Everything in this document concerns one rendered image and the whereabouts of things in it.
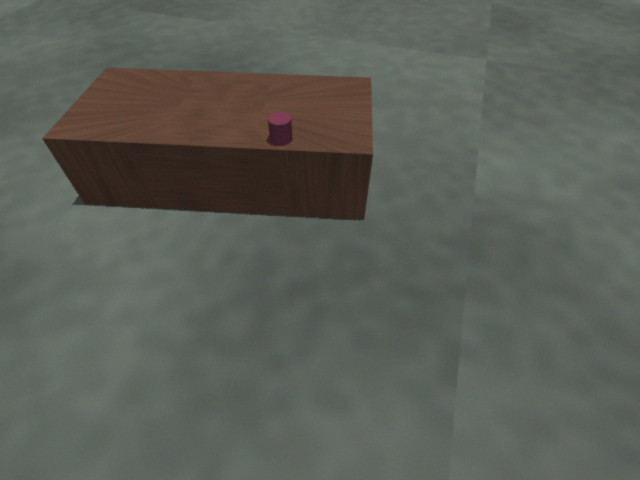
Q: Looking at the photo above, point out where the can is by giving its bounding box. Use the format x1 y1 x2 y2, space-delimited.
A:
268 112 292 146

